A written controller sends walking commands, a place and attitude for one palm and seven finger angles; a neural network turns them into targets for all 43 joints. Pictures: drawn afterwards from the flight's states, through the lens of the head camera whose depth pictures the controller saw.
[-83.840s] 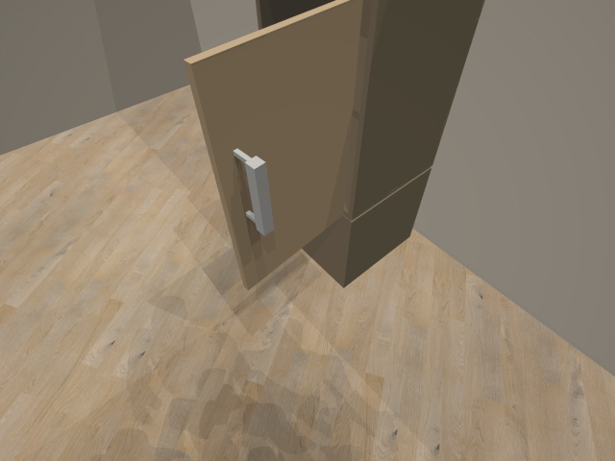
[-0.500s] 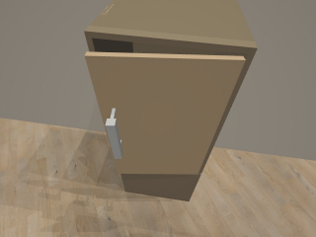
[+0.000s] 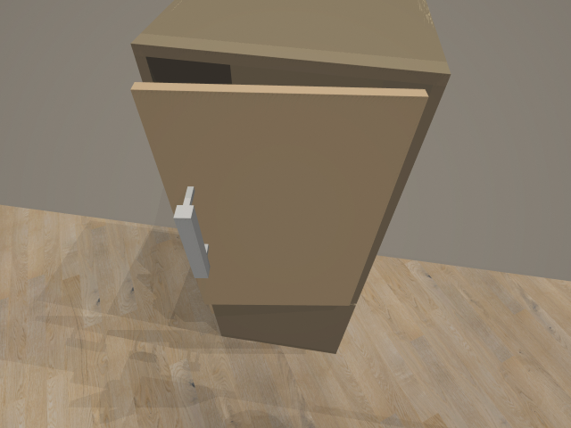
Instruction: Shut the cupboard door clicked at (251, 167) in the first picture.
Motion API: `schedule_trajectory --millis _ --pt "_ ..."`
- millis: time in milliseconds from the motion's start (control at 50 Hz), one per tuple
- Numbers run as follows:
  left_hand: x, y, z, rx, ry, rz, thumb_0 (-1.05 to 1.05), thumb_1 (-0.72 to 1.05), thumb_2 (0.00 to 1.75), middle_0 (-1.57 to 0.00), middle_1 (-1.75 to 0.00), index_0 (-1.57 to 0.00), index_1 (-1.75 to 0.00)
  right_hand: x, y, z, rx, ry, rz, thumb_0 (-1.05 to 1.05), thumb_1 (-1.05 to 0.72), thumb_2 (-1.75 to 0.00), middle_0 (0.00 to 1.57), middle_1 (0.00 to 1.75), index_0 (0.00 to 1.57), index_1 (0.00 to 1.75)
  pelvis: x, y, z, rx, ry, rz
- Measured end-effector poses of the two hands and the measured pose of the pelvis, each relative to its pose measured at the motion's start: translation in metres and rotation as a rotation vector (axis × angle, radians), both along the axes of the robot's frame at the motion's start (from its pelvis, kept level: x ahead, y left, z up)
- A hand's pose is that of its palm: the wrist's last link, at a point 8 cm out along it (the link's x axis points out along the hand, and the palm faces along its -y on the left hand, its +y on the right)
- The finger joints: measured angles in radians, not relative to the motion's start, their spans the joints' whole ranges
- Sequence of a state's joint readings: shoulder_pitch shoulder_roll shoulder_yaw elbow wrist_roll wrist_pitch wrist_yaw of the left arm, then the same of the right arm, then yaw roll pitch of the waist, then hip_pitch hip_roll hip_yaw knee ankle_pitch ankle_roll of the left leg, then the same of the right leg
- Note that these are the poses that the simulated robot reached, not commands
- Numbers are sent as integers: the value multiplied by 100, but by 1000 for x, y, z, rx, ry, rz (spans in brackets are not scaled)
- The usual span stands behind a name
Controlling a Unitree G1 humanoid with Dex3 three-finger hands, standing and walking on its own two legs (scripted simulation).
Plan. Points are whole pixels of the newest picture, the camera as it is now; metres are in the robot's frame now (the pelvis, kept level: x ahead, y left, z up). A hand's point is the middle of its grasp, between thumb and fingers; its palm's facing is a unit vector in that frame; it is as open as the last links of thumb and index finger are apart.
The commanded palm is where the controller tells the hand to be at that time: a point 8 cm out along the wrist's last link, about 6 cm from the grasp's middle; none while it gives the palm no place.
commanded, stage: come to a stop and stand still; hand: left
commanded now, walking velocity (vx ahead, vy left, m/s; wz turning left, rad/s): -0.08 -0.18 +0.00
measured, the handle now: (196, 234) +0.41 +0.18 -0.01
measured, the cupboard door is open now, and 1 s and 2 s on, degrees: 8 8 8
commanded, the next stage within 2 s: look again from close up in 1.70 s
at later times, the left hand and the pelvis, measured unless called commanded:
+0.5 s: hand out of the picture -0.05 +0.10 -0.16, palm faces +0.15 -0.97 -0.18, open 7.3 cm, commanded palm none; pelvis -0.03 -0.06 +0.01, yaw +3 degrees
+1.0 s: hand out of the picture -0.04 +0.17 -0.18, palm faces +0.09 -0.98 -0.16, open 7.3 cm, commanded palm none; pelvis -0.02 +0.01 +0.00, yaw +2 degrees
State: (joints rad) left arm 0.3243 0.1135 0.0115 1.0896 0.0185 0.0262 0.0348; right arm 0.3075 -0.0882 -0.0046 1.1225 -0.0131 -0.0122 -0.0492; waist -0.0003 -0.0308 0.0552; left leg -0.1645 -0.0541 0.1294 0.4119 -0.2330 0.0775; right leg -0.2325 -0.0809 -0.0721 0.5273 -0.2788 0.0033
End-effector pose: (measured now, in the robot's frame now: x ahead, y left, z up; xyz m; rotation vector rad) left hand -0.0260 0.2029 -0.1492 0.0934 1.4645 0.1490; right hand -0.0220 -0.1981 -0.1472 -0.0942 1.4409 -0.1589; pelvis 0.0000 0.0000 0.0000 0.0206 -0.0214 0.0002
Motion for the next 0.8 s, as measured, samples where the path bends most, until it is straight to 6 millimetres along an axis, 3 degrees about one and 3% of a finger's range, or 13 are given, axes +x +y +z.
schedule_trajectory --millis 120,220,380,500,640,800 --pt "1 -16 2 36 -23 12 0 91 90 -20 -30 -20 -30 -2 -34 -9 -3 6 3 0 -91 -90 20 30 20 30 -9 -28 -5 9 9 11" --pt "-3 -41 6 51 -65 25 0 92 90 -20 -30 -20 -30 4 -65 -11 3 1 29 0 -91 -90 20 30 20 30 -13 -50 -4 -8 10 28" --pt "-19 -67 14 24 -80 62 1 93 90 -20 -30 -21 -30 25 -87 1 -4 -39 83 0 -91 -90 19 30 20 30 -17 -64 5 3 13 36" --pt "-35 -60 16 33 -81 96 1 92 90 -20 -30 -21 -30 41 -85 6 -5 -76 126 0 -91 -90 19 30 20 30 -25 -60 7 10 12 51" --pt "-51 -32 6 32 -49 107 0 91 90 -20 -30 -21 -30 54 -68 11 -37 -144 143 0 -93 -90 19 30 20 30 -30 -42 3 -16 12 45" --pt "-38 -2 0 13 -55 75 0 91 90 -20 -30 -20 -30 27 -42 14 -65 -103 134 0 -95 -90 19 30 20 30 -29 -15 3 -20 0 43"
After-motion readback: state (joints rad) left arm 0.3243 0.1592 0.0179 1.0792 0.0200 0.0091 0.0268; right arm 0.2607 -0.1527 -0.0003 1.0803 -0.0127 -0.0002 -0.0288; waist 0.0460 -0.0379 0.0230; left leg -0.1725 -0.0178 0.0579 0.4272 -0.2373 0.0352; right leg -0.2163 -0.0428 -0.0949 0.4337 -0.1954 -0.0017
